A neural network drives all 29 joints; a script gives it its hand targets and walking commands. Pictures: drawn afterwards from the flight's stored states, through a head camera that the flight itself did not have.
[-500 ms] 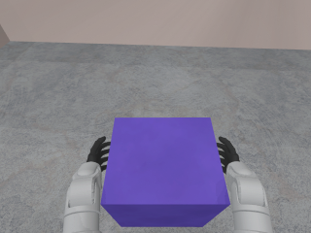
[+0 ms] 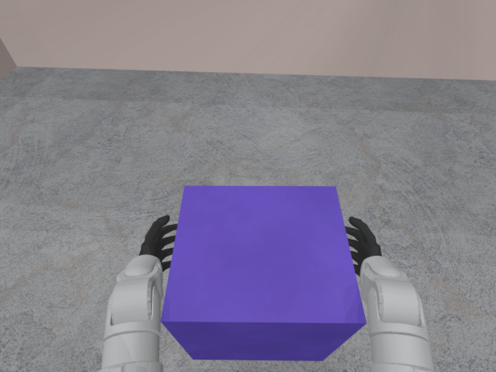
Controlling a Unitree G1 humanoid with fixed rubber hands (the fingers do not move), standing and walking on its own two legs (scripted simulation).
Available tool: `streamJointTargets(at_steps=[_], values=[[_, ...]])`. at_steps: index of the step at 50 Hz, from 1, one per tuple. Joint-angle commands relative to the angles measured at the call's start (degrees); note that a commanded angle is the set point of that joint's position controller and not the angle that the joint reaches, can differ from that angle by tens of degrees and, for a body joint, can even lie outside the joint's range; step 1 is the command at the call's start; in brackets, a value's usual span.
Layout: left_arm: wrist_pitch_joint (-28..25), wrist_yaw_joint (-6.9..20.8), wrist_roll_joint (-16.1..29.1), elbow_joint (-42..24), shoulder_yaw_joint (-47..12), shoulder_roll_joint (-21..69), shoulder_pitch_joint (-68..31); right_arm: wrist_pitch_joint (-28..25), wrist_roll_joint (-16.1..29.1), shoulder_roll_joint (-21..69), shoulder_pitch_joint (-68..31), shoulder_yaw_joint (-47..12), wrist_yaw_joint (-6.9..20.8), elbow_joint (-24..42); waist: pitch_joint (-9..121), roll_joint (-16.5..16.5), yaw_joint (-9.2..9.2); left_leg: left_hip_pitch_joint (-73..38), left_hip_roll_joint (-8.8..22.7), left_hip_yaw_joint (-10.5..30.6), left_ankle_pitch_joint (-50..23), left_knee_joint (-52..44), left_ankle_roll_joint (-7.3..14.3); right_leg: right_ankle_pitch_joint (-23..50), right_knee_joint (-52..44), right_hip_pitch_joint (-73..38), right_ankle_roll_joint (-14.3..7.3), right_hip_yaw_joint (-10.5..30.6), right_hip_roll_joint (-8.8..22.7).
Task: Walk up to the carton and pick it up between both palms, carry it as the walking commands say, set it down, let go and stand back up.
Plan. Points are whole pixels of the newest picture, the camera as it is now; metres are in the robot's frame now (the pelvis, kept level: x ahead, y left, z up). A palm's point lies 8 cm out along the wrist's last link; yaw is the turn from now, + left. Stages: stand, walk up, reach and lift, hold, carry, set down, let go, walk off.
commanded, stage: hold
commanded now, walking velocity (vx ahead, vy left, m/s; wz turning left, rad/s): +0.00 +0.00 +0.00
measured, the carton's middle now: (258, 279) +0.28 +0.00 -0.05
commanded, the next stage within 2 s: carry in 0.08 s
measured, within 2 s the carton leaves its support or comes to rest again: neither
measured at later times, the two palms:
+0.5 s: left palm (177, 265) +0.26 +0.13 +0.05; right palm (403, 264) +0.26 -0.22 +0.06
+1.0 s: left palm (178, 303) +0.20 +0.11 +0.06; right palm (426, 280) +0.22 -0.23 +0.07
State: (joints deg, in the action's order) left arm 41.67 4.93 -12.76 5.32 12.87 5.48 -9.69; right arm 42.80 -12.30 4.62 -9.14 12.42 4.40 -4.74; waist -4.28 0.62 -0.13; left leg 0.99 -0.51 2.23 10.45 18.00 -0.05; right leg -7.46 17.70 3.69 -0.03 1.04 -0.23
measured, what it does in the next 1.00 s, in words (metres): steps on the spot: left foot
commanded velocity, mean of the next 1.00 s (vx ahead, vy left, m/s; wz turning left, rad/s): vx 0.00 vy -0.19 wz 0.00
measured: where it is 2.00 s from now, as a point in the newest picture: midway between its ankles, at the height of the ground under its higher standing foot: outside the picture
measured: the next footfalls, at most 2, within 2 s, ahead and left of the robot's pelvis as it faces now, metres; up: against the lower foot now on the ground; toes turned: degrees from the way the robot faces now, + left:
left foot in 0.96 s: -0.02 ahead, +0.01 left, +0.00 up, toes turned +10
right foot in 1.34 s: +0.01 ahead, -0.31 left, +0.00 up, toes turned -3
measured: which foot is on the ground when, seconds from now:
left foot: down 0.00-0.70, up 0.72-0.94, down 0.96-1.00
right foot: down 0.00-0.96, up 0.98-1.00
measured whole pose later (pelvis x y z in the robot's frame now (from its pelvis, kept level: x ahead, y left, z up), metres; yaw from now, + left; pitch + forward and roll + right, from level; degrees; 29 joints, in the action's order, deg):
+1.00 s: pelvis -0.03 -0.08 -0.02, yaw +4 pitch +4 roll -1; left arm 68.7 -1.1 -4.4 -23.7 10.5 5.4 -3.2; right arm 67.9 -4.3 5.7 -4.3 10.3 0.2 20.8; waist 9.4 -2.0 0.1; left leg 19.3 1.1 -7.2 19.5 34.3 2.4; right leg -15.5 35.8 27.3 -3.5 -7.8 -3.7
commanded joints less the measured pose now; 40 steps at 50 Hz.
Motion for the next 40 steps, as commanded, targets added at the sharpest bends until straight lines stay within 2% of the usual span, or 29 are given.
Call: streamJointTargets(at_steps=[1, 3, 4, 5, 7, 9, 10, 12, 14, 16, 19, 21, 23, 24, 26, 27, 29, 30, 31, 32, 33, 34, 35, 36, 37, 38, 39, 40], values=[[-1.7, 9.6, 11.7, -4.9, -33.5, 42.5, -27.0, -2.4, 12.6, 42.8, -28.0, -34.2, 10.1, 6.6, 15.3, -0.4, 0.02, 3.2, -4.3, 2.0, -7.5, -3.3, 0.6, 6.9, -0.9, -9.1, -0.7, 2.6, -4.4], [-1.6, 9.6, 11.7, -4.9, -33.5, 42.7, -27.0, -2.4, 12.7, 42.8, -28.1, -34.2, 10.2, 6.6, 15.3, -0.4, 0.05, 3.1, -4.3, 2.0, -7.6, -3.3, 0.6, 7.0, -0.9, -9.0, -0.7, 2.6, -4.5], [-0.6, 10.3, 13.0, -6.6, -35.2, 43.9, -29.8, -2.8, 14.7, 44.1, -32.4, -35.7, 9.4, 8.8, 24.2, -3.7, 0.37, 5.0, 7.8, 1.7, -4.1, 5.5, 1.8, 6.5, 6.6, -1.6, -2.5, 1.5, 7.7], [-0.1, 10.3, 13.1, -5.7, -34.3, 45.0, -30.0, -2.1, 14.8, 45.1, -32.2, -35.3, 9.3, 9.0, 25.7, -3.6, 0.63, 5.5, 8.8, 4.1, -3.1, 7.3, 2.5, 4.8, 8.9, 1.4, -2.9, 2.6, 6.8], [1.3, 9.9, 14.3, -6.5, -35.7, 45.4, -30.5, -0.8, 15.5, 44.3, -32.2, -36.4, 9.3, 9.4, 23.0, -0.7, 0.5, 11.4, 11.6, 7.1, 1.8, 5.9, 3.1, 1.3, 11.7, 5.8, -2.6, 2.0, 5.7], [4.0, 9.2, 16.4, -9.3, -38.2, 45.7, -31.0, 1.9, 16.9, 43.2, -32.4, -37.7, 9.2, 11.0, 20.0, 2.6, 0.53, 15.2, 13.3, 9.1, 3.8, 4.7, 3.4, -1.0, 13.2, 9.8, -1.9, 1.6, 4.9], [5.4, 8.8, 17.3, -9.9, -38.9, 45.6, -30.7, 3.3, 17.3, 42.6, -31.7, -37.9, 9.0, 11.2, 20.0, 3.8, 0.52, 15.7, 13.8, 9.5, 2.6, 5.1, 3.4, -1.2, 13.9, 11.2, -1.8, 1.6, 4.9], [8.3, 8.1, 19.7, -12.9, -40.8, 44.9, -30.4, 6.2, 19.0, 42.1, -30.4, -39.0, 8.5, 13.3, 22.0, 4.8, 0.59, 14.9, 14.1, 9.0, -4.5, 8.1, 3.1, 1.3, 14.9, 12.5, -1.7, 1.4, 4.9], [11.5, 7.4, 22.6, -17.1, -42.4, 44.5, -30.3, 9.6, 21.5, 42.6, -29.5, -40.4, 7.9, 16.7, 25.0, 4.4, 0.88, 14.1, 13.8, 7.8, -11.3, 12.2, 2.7, 5.7, 15.7, 12.6, -2.0, 1.3, 5.0], [15.0, 6.6, 24.9, -20.7, -43.2, 44.2, -28.2, 13.2, 23.8, 42.6, -28.4, -41.5, 7.2, 20.5, 27.4, 3.5, 0.84, 14.5, 12.9, 6.3, -13.2, 15.7, 2.1, 10.0, 16.6, 12.4, -2.4, 1.4, 5.2], [19.8, 5.8, 26.7, -24.2, -43.6, 43.4, -25.6, 18.2, 26.2, 42.1, -27.1, -42.3, 6.5, 24.3, 28.3, -0.1, 0.67, 18.0, 10.2, 3.1, -7.4, 20.4, 0.8, 16.1, 16.1, 11.2, -3.5, 3.4, 6.6], [22.1, 5.6, 27.2, -25.7, -43.6, 43.2, -24.1, 20.6, 27.1, 42.3, -26.5, -42.8, 6.6, 25.6, 27.9, -3.7, 0.67, 20.9, 7.4, 0.0, 1.0, 23.4, -0.1, 18.2, 13.7, 10.4, -5.1, 5.7, 8.5], [23.8, 5.3, 27.3, -27.4, -43.8, 43.5, -23.4, 22.3, 28.2, 42.9, -26.1, -43.3, 7.0, 27.0, 26.6, -6.3, 0.71, 22.9, 4.5, -3.0, 9.4, 24.4, -0.6, 16.3, 10.4, 10.7, -7.0, 7.2, 9.8], [24.3, 5.1, 27.3, -28.5, -44.0, 43.7, -23.3, 22.9, 28.8, 43.1, -26.4, -43.7, 7.3, 28.1, 25.8, -6.3, 0.73, 22.3, 4.0, -4.0, 10.4, 23.1, -0.6, 13.7, 9.7, 11.9, -7.4, 7.0, 9.5], [25.3, 4.9, 27.7, -31.7, -44.7, 43.6, -24.3, 23.8, 29.6, 43.9, -26.6, -44.3, 7.6, 30.0, 25.0, -3.8, 0.81, 20.2, 4.6, -3.6, 7.2, 20.7, -0.1, 9.1, 10.5, 14.2, -6.8, 4.7, 8.0], [25.8, 4.8, 27.9, -33.1, -44.9, 43.4, -24.5, 24.1, 29.8, 44.0, -26.3, -44.4, 7.7, 30.7, 25.1, -1.9, 0.9, 18.6, 5.9, -1.7, 4.8, 19.7, 0.3, 7.5, 12.0, 15.6, -6.0, 3.4, 6.8], [26.6, 4.9, 28.1, -34.6, -45.0, 43.0, -24.7, 24.7, 29.7, 43.5, -25.1, -44.3, 7.5, 31.7, 25.6, 5.0, 1.11, 16.3, 12.6, 7.1, 0.3, 14.9, 2.2, 3.3, 18.0, 18.8, -3.6, 0.2, 3.5], [27.0, 5.1, 28.1, -34.5, -44.8, 42.9, -24.5, 25.0, 29.4, 43.3, -24.6, -44.2, 7.4, 32.0, 25.2, 8.5, 0.97, 16.4, 16.2, 11.8, -1.0, 11.5, 3.3, -2.4, 20.6, 19.6, -2.5, -0.8, 2.1], [27.3, 5.4, 28.1, -33.7, -44.8, 43.1, -24.0, 25.2, 29.0, 43.1, -24.8, -44.3, 7.3, 32.3, 24.8, 11.3, 0.69, 17.5, 18.9, 14.8, -1.8, 9.9, 4.5, -9.6, 23.5, 19.7, -1.8, -0.3, 1.9], [27.5, 5.8, 28.4, -32.9, -44.9, 43.3, -23.6, 25.4, 28.4, 43.0, -24.9, -44.5, 7.2, 32.5, 24.0, 12.1, 0.48, 19.6, 19.7, 15.4, -0.9, 9.3, 5.0, -14.1, 23.6, 18.7, -1.5, 0.2, 1.8], [27.7, 6.1, 28.8, -32.2, -45.0, 43.4, -23.6, 25.6, 28.0, 42.9, -25.2, -44.7, 7.1, 32.7, 23.1, 10.9, 0.16, 23.2, 18.6, 13.8, 2.2, 9.6, 4.2, -14.4, 21.3, 15.6, -1.5, 0.9, 2.3], [27.8, 6.4, 29.2, -31.6, -45.0, 43.7, -23.4, 25.8, 27.6, 42.7, -25.9, -44.8, 7.0, 33.0, 22.3, 6.6, -0.2, 27.5, 15.4, 9.5, 7.4, 12.0, 2.4, -12.7, 16.1, 11.5, -1.7, 2.2, 3.1], [27.8, 6.6, 29.3, -30.8, -44.6, 43.3, -22.7, 26.1, 27.4, 42.3, -25.8, -44.8, 7.0, 33.0, 20.8, -5.4, -0.3, 29.9, 8.2, 0.7, 11.0, 21.7, -0.1, -10.9, 5.0, 11.5, -2.5, 8.4, 7.6], [27.7, 6.8, 28.9, -28.9, -43.9, 42.9, -20.2, 26.3, 27.5, 42.1, -25.5, -44.8, 7.1, 32.6, 21.2, -16.4, -0.92, 35.2, 1.0, -7.3, 20.3, 34.0, -2.2, -3.8, -2.5, 9.1, -4.7, 17.1, 13.8], [27.5, 6.7, 28.9, -29.0, -44.5, 44.1, -20.3, 26.1, 27.7, 43.2, -24.9, -44.7, 7.2, 32.1, 22.6, -13.4, -0.35, 34.1, 2.0, -6.7, 24.6, 41.9, -1.8, 0.0, -2.9, 8.6, -6.8, 16.9, 15.0], [27.3, 6.5, 28.6, -30.0, -44.8, 44.8, -20.1, 26.0, 28.5, 44.0, -24.5, -44.9, 7.7, 32.2, 23.5, -8.0, -0.34, 33.0, 2.6, -6.0, 23.2, 45.0, -1.3, 1.0, -2.0, 9.2, -8.9, 14.8, 14.4], [27.1, 6.3, 28.5, -31.4, -45.4, 45.5, -20.5, 25.8, 29.2, 44.6, -24.2, -44.8, 8.1, 32.4, 23.8, -4.7, -0.27, 31.6, 3.3, -6.1, 21.0, 46.2, -1.1, 2.6, -0.8, 9.7, -10.4, 11.5, 13.4], [27.0, 6.0, 28.6, -32.7, -46.0, 46.1, -21.4, 25.8, 29.5, 45.0, -24.3, -44.8, 8.3, 32.7, 24.1, -4.1, -0.17, 31.0, 3.6, -6.3, 19.4, 44.5, -0.9, 4.3, 0.5, 9.7, -11.5, 9.1, 12.3]])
